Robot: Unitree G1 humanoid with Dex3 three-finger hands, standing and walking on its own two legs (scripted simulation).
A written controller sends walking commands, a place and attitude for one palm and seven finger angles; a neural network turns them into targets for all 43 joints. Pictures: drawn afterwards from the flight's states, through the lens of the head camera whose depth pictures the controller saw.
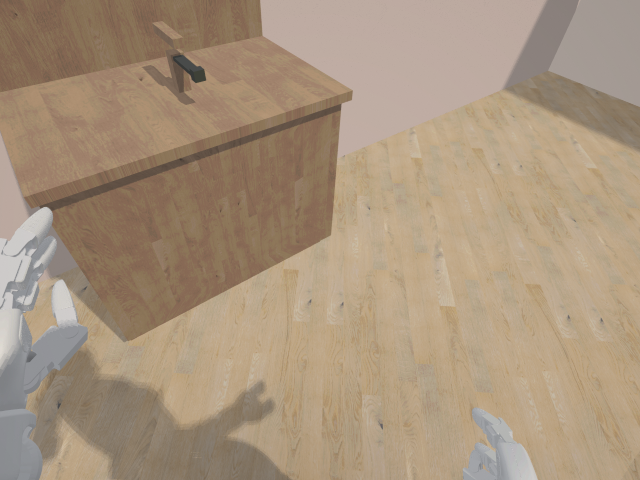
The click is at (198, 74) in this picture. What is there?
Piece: tap's lever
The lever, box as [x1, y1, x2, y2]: [189, 66, 205, 82]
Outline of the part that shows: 200,66 189,68 191,78 195,82 205,80 204,71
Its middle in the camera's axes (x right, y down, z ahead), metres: -0.31 -0.40 +0.95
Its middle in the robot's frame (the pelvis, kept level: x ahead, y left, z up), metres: +0.98 +0.37 +0.05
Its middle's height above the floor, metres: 0.83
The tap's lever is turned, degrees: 0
